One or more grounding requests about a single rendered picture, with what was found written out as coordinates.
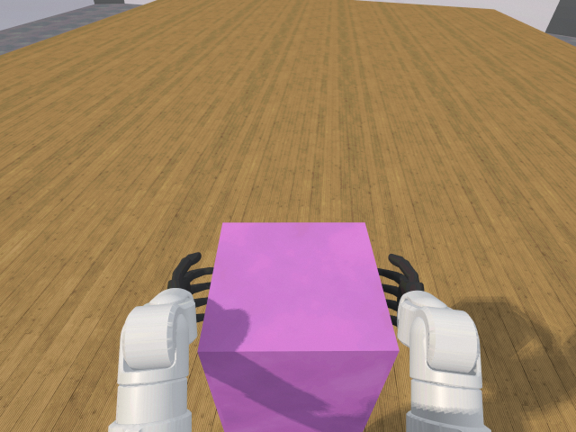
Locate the right robot forearm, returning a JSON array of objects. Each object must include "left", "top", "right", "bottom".
[{"left": 397, "top": 291, "right": 491, "bottom": 432}]

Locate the carton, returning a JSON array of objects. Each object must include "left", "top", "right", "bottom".
[{"left": 197, "top": 222, "right": 400, "bottom": 432}]

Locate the left robot hand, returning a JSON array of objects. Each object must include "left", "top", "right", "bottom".
[{"left": 167, "top": 252, "right": 214, "bottom": 323}]

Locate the right robot hand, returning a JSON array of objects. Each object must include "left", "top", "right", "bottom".
[{"left": 377, "top": 254, "right": 424, "bottom": 327}]

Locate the left robot forearm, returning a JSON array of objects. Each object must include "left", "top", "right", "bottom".
[{"left": 108, "top": 288, "right": 197, "bottom": 432}]

